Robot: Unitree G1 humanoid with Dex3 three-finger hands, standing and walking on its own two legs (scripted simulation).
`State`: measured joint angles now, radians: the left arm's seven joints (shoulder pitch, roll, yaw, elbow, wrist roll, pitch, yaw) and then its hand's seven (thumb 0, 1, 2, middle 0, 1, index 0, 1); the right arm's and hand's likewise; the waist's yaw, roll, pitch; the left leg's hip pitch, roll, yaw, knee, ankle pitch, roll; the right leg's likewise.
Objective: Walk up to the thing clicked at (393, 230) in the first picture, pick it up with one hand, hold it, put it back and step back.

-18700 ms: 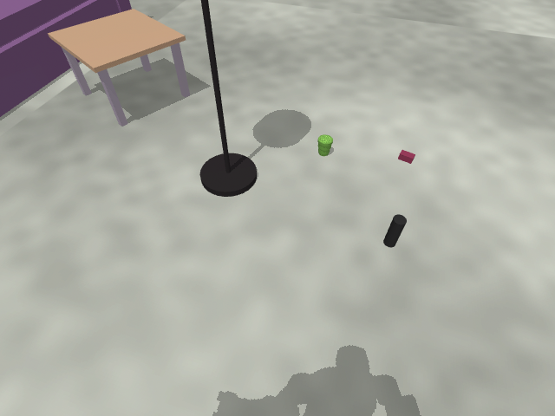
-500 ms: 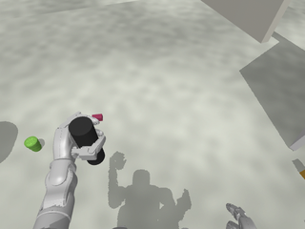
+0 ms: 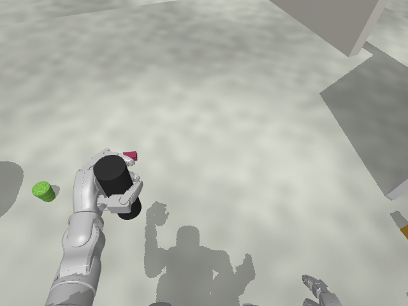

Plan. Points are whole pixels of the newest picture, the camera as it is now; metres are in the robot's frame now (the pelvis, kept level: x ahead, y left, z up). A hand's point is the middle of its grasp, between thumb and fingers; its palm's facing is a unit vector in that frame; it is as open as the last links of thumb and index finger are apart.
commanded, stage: hold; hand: left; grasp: from the side
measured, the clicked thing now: (120, 190) +0.33 +0.18 +0.02
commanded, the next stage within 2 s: crouch in 0.36 s
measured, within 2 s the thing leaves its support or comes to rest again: neither
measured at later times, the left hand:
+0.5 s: hand (124, 187) +0.33 +0.17 +0.05, palm faces +0.12 -0.99 +0.00, open 7.4 cm
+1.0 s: hand (132, 210) +0.34 +0.18 -0.09, palm faces +0.14 -0.99 +0.00, open 7.4 cm
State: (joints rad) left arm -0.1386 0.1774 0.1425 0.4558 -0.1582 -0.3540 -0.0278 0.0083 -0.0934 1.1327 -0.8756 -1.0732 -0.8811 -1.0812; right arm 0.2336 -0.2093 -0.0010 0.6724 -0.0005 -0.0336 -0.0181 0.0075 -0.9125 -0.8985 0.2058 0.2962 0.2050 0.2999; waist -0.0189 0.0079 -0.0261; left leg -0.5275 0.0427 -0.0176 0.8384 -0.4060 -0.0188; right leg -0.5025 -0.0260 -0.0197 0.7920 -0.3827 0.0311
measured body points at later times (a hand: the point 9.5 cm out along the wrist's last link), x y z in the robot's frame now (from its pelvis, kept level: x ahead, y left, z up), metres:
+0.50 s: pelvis +0.00 +0.00 +0.00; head +0.03 +0.01 +0.45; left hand +0.31 +0.22 +0.05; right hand +0.13 -0.24 -0.10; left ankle +0.01 +0.13 -0.70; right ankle +0.01 -0.14 -0.70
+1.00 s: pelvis -0.02 +0.00 -0.08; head +0.09 +0.02 +0.36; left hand +0.33 +0.23 -0.09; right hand +0.11 -0.26 -0.19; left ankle +0.01 +0.13 -0.70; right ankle +0.01 -0.14 -0.70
